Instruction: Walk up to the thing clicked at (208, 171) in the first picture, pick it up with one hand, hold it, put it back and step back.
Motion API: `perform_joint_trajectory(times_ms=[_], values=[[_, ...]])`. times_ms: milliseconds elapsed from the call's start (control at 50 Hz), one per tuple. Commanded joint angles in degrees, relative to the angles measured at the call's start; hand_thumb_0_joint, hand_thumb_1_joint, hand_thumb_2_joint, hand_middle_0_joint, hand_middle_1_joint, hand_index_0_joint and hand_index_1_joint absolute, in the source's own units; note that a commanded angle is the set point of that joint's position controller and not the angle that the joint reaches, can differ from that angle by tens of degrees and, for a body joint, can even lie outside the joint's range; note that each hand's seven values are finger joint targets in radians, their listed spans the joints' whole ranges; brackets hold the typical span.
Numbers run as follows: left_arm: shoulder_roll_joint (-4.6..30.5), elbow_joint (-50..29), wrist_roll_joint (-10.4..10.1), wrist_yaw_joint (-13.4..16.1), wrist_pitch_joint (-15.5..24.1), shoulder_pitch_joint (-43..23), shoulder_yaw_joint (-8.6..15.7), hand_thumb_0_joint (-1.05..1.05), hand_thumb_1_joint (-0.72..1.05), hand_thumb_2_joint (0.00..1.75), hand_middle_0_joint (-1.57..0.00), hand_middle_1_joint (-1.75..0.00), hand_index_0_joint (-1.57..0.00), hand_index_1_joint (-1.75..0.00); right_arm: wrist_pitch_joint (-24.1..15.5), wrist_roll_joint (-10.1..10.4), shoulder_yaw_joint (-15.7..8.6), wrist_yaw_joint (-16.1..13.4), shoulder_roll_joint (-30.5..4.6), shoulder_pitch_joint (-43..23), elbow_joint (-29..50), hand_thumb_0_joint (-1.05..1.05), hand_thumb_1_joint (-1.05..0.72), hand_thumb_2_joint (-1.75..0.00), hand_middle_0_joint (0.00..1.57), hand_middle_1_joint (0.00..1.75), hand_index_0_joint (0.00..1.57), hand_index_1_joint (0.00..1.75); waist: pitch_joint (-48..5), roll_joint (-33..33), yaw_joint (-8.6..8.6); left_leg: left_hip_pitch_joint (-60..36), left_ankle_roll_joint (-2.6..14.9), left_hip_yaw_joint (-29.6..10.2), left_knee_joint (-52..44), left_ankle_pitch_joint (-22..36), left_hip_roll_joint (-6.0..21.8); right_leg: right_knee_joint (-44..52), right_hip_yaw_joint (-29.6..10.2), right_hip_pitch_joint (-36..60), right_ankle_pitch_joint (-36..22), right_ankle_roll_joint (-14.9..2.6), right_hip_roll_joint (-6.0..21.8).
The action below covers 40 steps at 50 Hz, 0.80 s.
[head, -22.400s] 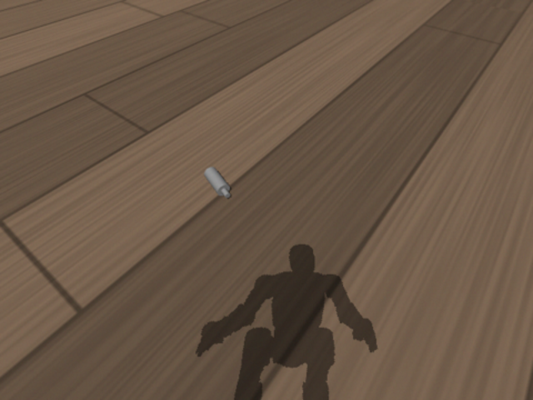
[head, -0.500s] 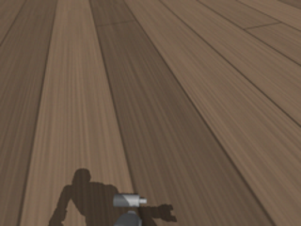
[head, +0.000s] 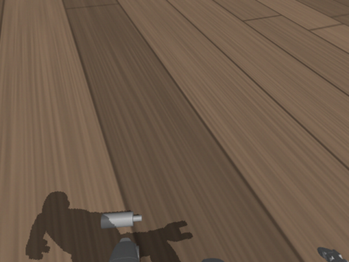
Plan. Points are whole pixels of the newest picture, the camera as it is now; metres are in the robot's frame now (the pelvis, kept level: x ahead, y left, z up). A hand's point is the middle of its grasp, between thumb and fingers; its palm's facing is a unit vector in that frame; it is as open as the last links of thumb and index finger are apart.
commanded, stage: walk up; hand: left
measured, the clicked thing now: (122, 219) +0.42 +0.24 -0.69
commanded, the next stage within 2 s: stand in 1.00 s
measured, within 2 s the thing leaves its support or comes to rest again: neither
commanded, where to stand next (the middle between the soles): +0.10 -0.01 m, yaw +4 degrees
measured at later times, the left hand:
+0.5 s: hand out of the picture -0.01 +0.36 -0.12, palm faces +0.06 -0.89 -0.45, open 7.4 cm
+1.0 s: hand out of the picture +0.15 +0.28 -0.14, palm faces -0.07 -0.93 -0.36, open 7.4 cm
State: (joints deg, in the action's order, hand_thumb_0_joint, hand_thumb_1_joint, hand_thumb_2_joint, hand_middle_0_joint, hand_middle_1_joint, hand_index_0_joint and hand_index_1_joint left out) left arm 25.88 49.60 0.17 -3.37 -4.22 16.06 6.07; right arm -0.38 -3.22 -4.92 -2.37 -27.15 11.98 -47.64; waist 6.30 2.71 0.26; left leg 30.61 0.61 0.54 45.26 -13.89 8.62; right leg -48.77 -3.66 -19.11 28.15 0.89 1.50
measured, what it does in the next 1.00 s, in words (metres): steps on the spot: left foot, then right foot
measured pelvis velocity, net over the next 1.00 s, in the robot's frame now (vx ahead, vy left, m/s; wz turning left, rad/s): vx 0.05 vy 0.01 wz -0.01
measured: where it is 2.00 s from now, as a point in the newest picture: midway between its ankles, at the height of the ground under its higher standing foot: outside the picture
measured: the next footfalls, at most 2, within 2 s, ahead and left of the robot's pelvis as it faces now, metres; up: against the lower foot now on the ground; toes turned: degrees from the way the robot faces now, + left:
left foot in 0.42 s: +0.11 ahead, +0.17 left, +0.00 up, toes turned +5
right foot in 0.98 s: +0.11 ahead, -0.12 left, +0.00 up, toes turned +0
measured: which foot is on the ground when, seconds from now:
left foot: down 0.00-0.02, up 0.04-0.40, down 0.42-1.00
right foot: down 0.00-0.44, up 0.46-0.96, down 0.98-1.00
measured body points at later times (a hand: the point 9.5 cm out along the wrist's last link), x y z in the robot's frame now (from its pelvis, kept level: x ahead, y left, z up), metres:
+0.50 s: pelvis +0.03 +0.06 +0.02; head +0.05 +0.06 +0.47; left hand -0.01 +0.40 -0.09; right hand +0.15 -0.26 -0.09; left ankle +0.07 +0.17 -0.69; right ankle +0.01 -0.13 -0.66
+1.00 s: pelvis +0.05 +0.01 +0.01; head +0.13 +0.03 +0.45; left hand +0.15 +0.33 -0.12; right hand +0.15 -0.33 -0.08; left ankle +0.07 +0.17 -0.69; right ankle +0.07 -0.12 -0.70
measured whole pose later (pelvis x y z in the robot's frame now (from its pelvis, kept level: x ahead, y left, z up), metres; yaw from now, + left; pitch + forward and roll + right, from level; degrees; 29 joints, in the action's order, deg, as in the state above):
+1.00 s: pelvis +0.05 +0.01 +0.01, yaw +0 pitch -1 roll +0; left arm 23.5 48.4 0.9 -1.2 -4.2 6.9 3.5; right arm -1.5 -0.5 -3.3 -3.5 -25.6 10.0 -46.4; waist 13.0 1.9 0.1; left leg 22.3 -1.1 2.8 45.7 -21.7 6.4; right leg -42.3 -4.0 -20.9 20.8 0.5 -1.2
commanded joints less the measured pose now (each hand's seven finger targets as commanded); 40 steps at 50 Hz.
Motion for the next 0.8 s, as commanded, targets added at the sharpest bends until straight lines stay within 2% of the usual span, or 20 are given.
perform_joint_trajectory(times_ms=[0,20,40,60,100,180,280,340,380,400,420,440,460,480,500,540,620,660,700,780], values=[[15.64,-1.78,2.92,2.27,2.49,7.21,4.66,0.00,0.90,0.90,-0.20,-0.30,-0.20,-0.30,0.77,1.57,-0.43,-0.10,-4.58,-0.07,5.31,0.00,-0.90,-0.90,0.20,0.30,0.20,0.30,1.91,12.80,3.36,14.15,0.88,-1.03,17.31,-22.01,-10.60,33.25,-29.70,-6.16,27.74,-7.40,13.41],[19.72,-4.87,3.14,2.85,2.91,-1.69,4.40,0.00,0.90,0.90,-0.20,-0.30,-0.20,-0.30,0.63,1.95,-1.93,-0.63,-8.29,-3.17,4.64,0.00,-0.90,-0.90,0.20,0.30,0.20,0.30,6.21,8.74,2.35,7.73,0.27,-11.38,20.94,-16.07,-9.54,40.93,-39.43,-19.66,36.99,-13.23,19.99],[18.93,-5.63,2.89,3.19,3.70,-7.57,3.83,0.00,0.90,0.90,-0.20,-0.30,-0.20,-0.30,0.25,2.50,-2.84,-0.11,-10.84,-1.97,2.67,0.00,-0.90,-0.90,0.20,0.30,0.20,0.30,8.22,5.73,-0.16,0.69,0.21,-11.74,21.70,-11.33,-8.12,39.86,-35.56,-24.83,33.39,-13.51,19.27],[14.59,-4.76,2.61,3.54,4.84,-8.04,3.09,0.00,0.90,0.90,-0.20,-0.30,-0.20,-0.30,0.10,3.18,-2.74,0.79,-10.48,0.32,0.87,0.00,-0.90,-0.90,0.20,0.30,0.20,0.30,7.72,1.38,-1.54,1.65,0.29,-10.51,19.93,-7.66,-7.82,34.46,-25.79,-18.63,22.52,-11.27,14.46],[13.70,-2.61,2.47,3.91,6.44,-4.55,3.04,0.00,0.90,0.90,-0.20,-0.30,-0.20,-0.30,0.26,3.17,-2.09,1.71,-8.88,5.91,-1.34,0.00,-0.90,-0.90,0.20,0.30,0.20,0.30,0.87,4.88,-2.12,4.96,-0.34,-7.94,20.42,-5.60,-9.40,31.21,-17.69,-4.13,15.58,-9.15,10.08],[16.62,-0.82,1.69,4.03,8.69,7.58,4.74,0.00,0.90,0.90,-0.20,-0.30,-0.20,-0.30,-0.32,1.19,-2.84,4.45,-11.52,0.80,2.46,0.00,-0.90,-0.90,0.20,0.30,0.20,0.30,0.65,9.72,4.15,18.15,-0.83,-8.28,15.35,-8.21,-7.22,31.81,-25.92,15.80,22.11,-13.03,15.99],[13.43,-1.15,1.10,3.96,9.39,11.73,3.53,0.00,0.90,0.90,-0.20,-0.30,-0.20,-0.30,-1.70,1.31,-2.22,5.93,-8.63,-2.71,4.15,0.00,-0.90,-0.90,0.20,0.30,0.20,0.30,-0.52,9.17,5.87,11.45,-0.50,-4.33,3.03,-12.29,-7.23,27.67,-17.48,19.30,-3.83,-14.02,15.67],[14.58,-3.30,0.76,3.34,9.01,7.23,2.68,0.00,0.90,0.90,-0.20,-0.30,-0.20,-0.30,-2.47,2.22,-2.17,6.32,-7.17,0.72,3.42,0.00,-0.90,-0.90,0.20,0.30,0.20,0.30,-2.83,12.04,3.34,-3.09,0.14,0.21,-6.52,-11.60,-8.48,24.96,-8.93,11.35,-13.83,-12.36,13.38],[13.47,-5.30,0.71,2.87,8.07,1.46,1.59,0.00,0.90,0.90,-0.20,-0.30,-0.20,-0.30,-2.99,2.60,-3.25,5.80,-7.35,10.84,0.12,0.00,-0.90,-0.90,0.20,0.30,0.20,0.30,-5.95,9.02,-3.28,-22.16,0.53,4.43,-14.92,-1.47,-10.69,16.27,-2.32,-0.28,-12.86,-9.28,9.97],[9.40,-5.88,1.34,2.72,7.54,2.44,0.06,0.00,0.90,0.90,-0.20,-0.30,-0.20,-0.30,-3.40,2.57,-4.56,4.96,-9.59,17.37,-2.48,0.00,-0.90,-0.90,0.20,0.30,0.20,0.30,-8.95,-1.66,-6.11,-34.51,0.33,2.84,-14.90,-1.12,-11.81,2.87,1.76,-8.66,-8.73,-7.19,6.51],[4.03,-6.25,1.19,2.75,7.12,4.77,-1.68,0.00,0.90,0.90,-0.20,-0.30,-0.20,-0.30,-3.84,2.10,-5.32,3.64,-12.41,20.80,-2.85,0.00,-0.90,-0.90,0.20,0.30,0.20,0.30,-9.91,-12.18,-7.17,-39.71,1.75,-11.65,-20.66,-8.20,-3.40,-11.06,5.12,-17.98,0.14,-4.69,1.90],[3.72,-6.92,0.64,3.41,6.62,4.09,-1.96,0.00,0.90,0.90,-0.20,-0.30,-0.20,-0.30,-4.37,1.62,-5.69,2.84,-17.83,20.44,-1.00,0.00,-0.90,-0.90,0.20,0.30,0.20,0.30,-7.66,-16.18,-6.79,-33.13,6.14,-41.03,-30.95,-20.51,13.01,-18.81,0.36,-26.24,4.49,-3.09,-3.93],[11.74,-5.74,0.57,4.21,6.00,1.50,-0.25,0.00,0.90,0.90,-0.20,-0.30,-0.20,-0.30,-4.21,3.25,-5.99,2.93,-20.04,14.68,0.36,0.00,-0.90,-0.90,0.20,0.30,0.20,0.30,-4.11,-8.65,-6.02,-24.64,12.53,-47.32,-33.72,-28.53,16.86,-20.56,-5.37,-23.65,3.11,-4.48,0.33],[13.50,-5.60,0.70,4.18,5.98,0.11,-0.27,0.00,0.90,0.90,-0.20,-0.30,-0.20,-0.30,-4.22,3.22,-5.70,2.67,-19.29,11.69,1.02,0.00,-0.90,-0.90,0.20,0.30,0.20,0.30,0.32,-6.00,-4.37,-20.87,13.28,-45.61,-33.92,-26.62,16.87,-22.04,-6.01,-24.00,0.26,-4.36,2.47],[13.22,-4.06,0.54,3.80,5.78,1.51,0.03,0.00,0.90,0.90,-0.20,-0.30,-0.20,-0.30,-4.85,3.17,-4.62,2.07,-16.22,9.83,1.28,0.00,-0.90,-0.90,0.20,0.30,0.20,0.30,2.46,-1.32,-2.44,-21.36,9.64,-34.96,-30.88,-16.53,12.75,-21.09,-7.99,-23.80,-4.38,-3.85,3.71],[11.86,-0.96,0.41,2.81,4.87,7.89,0.81,0.00,0.90,0.90,-0.20,-0.30,-0.20,-0.30,-6.33,3.87,-3.15,0.55,-12.91,10.97,0.60,0.00,-0.90,-0.90,0.20,0.30,0.20,0.30,1.72,-0.66,0.36,-23.25,4.11,-21.58,-25.10,9.85,8.23,-16.96,-7.22,-19.92,-9.23,-2.92,4.79],[9.35,-3.57,1.15,1.86,1.20,4.30,1.47,0.00,0.90,0.90,-0.20,-0.30,-0.20,-0.30,-6.25,3.54,-2.77,-2.64,-11.79,9.81,-0.06,0.00,-0.90,-0.90,0.20,0.30,0.20,0.30,2.55,-6.60,1.23,-16.82,4.66,-10.57,-20.44,43.09,6.52,-18.10,-6.43,-15.92,-12.66,-0.82,1.08],[8.64,-4.62,0.38,2.04,0.13,3.12,1.48,0.00,0.90,0.90,-0.20,-0.30,-0.20,-0.30,-5.67,2.94,-2.32,-3.32,-10.89,6.16,1.59,0.00,-0.90,-0.90,0.20,0.30,0.20,0.30,2.71,-10.65,2.05,-12.21,5.55,-7.02,-20.50,47.44,5.08,-19.59,-6.91,-13.15,-12.74,-0.50,-1.77],[8.25,-5.04,-0.42,2.51,-0.42,1.88,1.26,0.00,0.90,0.90,-0.20,-0.30,-0.20,-0.30,-4.92,2.65,-2.14,-3.17,-10.75,3.66,2.62,0.00,-0.90,-0.90,0.20,0.30,0.20,0.30,0.68,-13.56,1.94,-10.97,5.75,-4.43,-20.21,44.48,3.48,-20.33,-7.73,-11.10,-11.89,-0.42,-4.44],[9.17,-5.63,-0.79,3.50,-0.36,-2.67,0.61,0.00,0.90,0.90,-0.20,-0.30,-0.20,-0.30,-3.15,2.53,-2.36,-2.31,-10.68,2.72,3.56,0.00,-0.90,-0.90,0.20,0.30,0.20,0.30,-4.33,-15.75,-0.20,-20.18,10.29,-6.26,-16.48,40.36,4.88,-17.10,-7.02,-13.60,-7.15,0.24,-4.53]])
